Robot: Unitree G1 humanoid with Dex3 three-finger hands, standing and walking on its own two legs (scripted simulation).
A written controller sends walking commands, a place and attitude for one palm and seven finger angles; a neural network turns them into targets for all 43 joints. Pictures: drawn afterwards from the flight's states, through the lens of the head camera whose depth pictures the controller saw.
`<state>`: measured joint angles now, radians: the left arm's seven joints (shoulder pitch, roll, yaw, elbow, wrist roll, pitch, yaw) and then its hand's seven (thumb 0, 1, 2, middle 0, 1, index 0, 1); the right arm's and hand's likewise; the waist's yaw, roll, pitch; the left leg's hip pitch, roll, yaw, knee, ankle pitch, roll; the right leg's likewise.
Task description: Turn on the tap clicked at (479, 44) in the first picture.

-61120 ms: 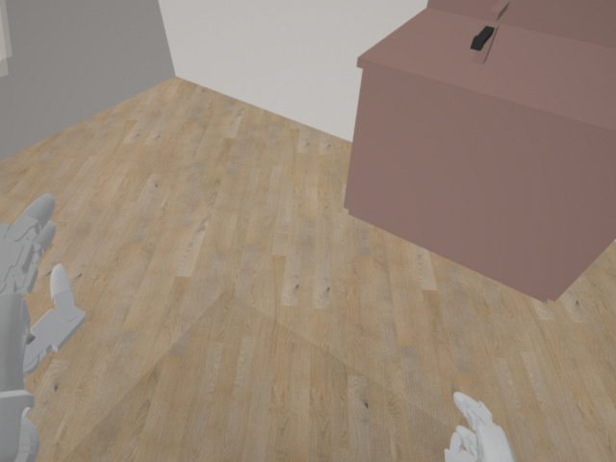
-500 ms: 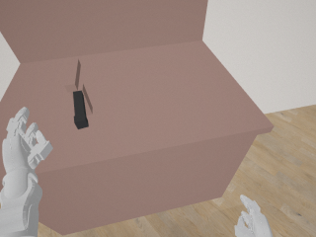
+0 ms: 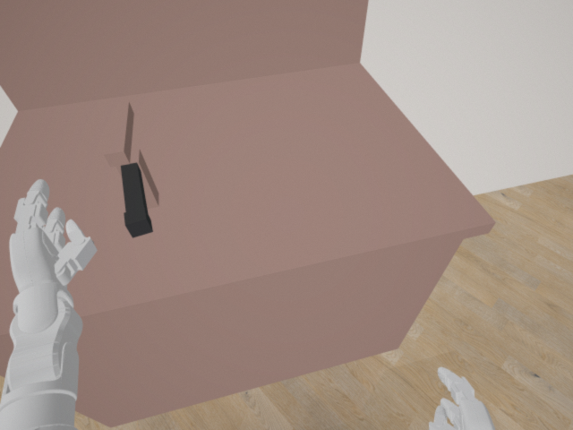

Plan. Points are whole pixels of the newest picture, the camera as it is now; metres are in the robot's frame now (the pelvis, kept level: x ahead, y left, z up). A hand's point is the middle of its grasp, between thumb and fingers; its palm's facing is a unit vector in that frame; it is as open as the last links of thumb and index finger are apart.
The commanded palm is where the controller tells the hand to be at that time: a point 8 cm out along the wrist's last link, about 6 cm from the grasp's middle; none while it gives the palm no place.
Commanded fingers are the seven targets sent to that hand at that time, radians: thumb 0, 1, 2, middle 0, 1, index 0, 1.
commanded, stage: reach beside the lever's end, fingers flat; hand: left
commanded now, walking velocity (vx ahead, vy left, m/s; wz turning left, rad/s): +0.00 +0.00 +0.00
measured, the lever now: (138, 222) +0.36 +0.24 +0.11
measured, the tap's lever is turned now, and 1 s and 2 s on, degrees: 8 8 24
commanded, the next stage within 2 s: push the lever round in 0.48 s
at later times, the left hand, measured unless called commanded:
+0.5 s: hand (91, 241) +0.33 +0.30 +0.10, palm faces +0.54 -0.84 -0.09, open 7.8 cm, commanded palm +0.28 +0.34 +0.10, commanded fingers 0.00 0.90 0.90 -0.15 -0.15 -0.15 -0.15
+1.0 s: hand (113, 234) +0.34 +0.27 +0.10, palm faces +0.51 -0.86 -0.09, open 7.8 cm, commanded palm +0.29 +0.32 +0.10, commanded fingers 0.00 0.90 0.90 -0.15 -0.15 -0.15 -0.15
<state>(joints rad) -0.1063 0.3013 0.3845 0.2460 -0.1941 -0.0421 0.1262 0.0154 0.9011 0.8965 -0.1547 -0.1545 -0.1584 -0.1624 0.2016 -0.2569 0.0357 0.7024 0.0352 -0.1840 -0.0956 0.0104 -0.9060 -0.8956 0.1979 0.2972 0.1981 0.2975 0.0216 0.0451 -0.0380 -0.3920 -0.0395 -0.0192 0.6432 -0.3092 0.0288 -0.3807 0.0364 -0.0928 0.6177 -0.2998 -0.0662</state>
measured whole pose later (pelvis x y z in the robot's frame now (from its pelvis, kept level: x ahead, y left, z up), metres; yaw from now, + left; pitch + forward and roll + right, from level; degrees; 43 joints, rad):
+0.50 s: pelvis +0.00 -0.01 +0.00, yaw +0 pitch +5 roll +0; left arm -0.16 0.33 0.43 0.38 -0.19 -0.10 0.10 0.02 0.90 0.90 -0.15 -0.15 -0.16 -0.15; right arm 0.22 -0.26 0.03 0.70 0.04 -0.15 -0.10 0.01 -0.91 -0.90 0.20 0.30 0.20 0.30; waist 0.01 0.04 -0.05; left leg -0.43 -0.03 -0.03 0.67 -0.32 0.02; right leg -0.42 0.05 -0.10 0.64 -0.31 -0.08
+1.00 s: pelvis +0.01 +0.00 +0.00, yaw -1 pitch +5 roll +0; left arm -0.13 0.28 0.39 0.32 -0.18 -0.10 0.14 0.01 0.90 0.90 -0.15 -0.15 -0.16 -0.15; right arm 0.24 -0.26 0.02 0.68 0.03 -0.12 -0.07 0.01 -0.91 -0.90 0.20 0.30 0.20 0.30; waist 0.00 0.04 -0.06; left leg -0.42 -0.03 -0.01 0.66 -0.33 0.02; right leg -0.41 0.05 -0.08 0.63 -0.32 -0.07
